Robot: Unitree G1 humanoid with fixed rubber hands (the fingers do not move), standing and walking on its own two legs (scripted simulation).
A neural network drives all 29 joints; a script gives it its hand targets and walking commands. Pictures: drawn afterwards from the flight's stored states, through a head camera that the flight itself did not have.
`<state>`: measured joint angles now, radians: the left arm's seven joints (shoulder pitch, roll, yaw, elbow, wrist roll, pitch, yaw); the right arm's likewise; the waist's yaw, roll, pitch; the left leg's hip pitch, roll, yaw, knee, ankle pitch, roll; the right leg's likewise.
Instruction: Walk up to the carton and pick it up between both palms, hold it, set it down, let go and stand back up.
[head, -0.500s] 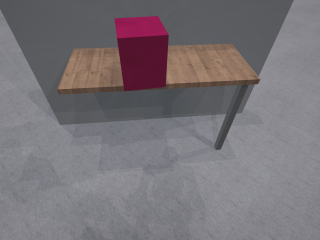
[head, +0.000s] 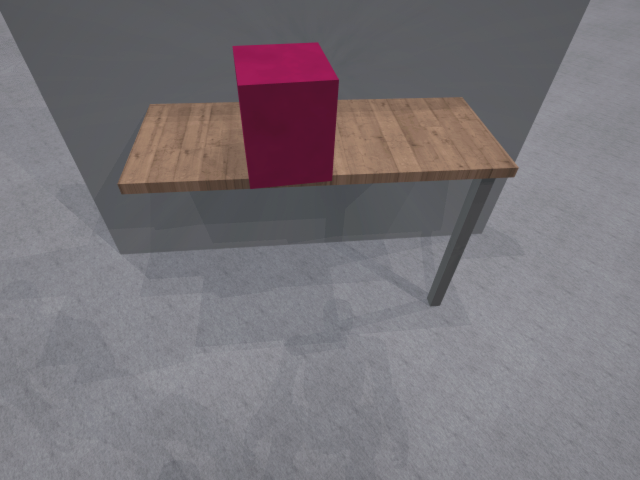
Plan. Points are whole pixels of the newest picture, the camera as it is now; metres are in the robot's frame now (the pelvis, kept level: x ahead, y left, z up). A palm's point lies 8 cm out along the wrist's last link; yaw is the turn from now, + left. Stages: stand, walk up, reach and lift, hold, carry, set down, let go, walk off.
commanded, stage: walk up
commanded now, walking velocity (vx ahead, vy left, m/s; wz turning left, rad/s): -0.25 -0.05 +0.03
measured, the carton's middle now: (284, 115) +0.91 +0.09 +0.02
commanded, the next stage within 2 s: none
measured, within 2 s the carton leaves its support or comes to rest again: neither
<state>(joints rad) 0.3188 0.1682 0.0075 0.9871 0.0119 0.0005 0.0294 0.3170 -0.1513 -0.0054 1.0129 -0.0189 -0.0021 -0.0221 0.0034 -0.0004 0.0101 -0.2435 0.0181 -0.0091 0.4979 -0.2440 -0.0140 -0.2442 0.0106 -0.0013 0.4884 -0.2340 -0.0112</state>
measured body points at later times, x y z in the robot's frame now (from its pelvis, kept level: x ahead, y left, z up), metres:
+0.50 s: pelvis +0.07 -0.06 +0.01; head +0.06 -0.07 +0.46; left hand +0.03 +0.17 -0.13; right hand +0.13 -0.30 -0.14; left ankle +0.05 +0.10 -0.67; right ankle +0.02 -0.12 -0.74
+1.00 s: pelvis +0.29 -0.01 -0.03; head +0.36 -0.01 +0.42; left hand +0.10 +0.15 -0.14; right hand +0.46 -0.18 -0.18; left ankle +0.35 +0.04 -0.74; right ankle +0.06 -0.12 -0.68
